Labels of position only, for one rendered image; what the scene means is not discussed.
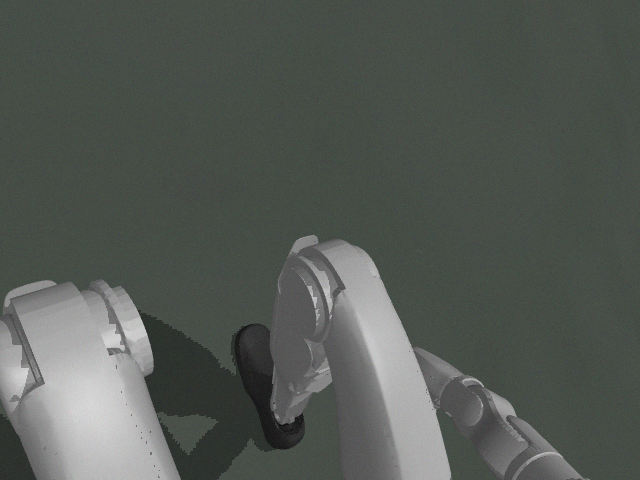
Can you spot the right robot hand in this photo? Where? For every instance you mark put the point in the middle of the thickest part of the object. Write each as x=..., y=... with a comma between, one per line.
x=437, y=373

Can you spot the right robot foot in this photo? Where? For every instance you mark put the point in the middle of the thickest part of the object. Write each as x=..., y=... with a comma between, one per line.
x=255, y=364

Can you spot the right robot arm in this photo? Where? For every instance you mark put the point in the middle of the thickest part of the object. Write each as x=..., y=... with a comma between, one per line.
x=510, y=447

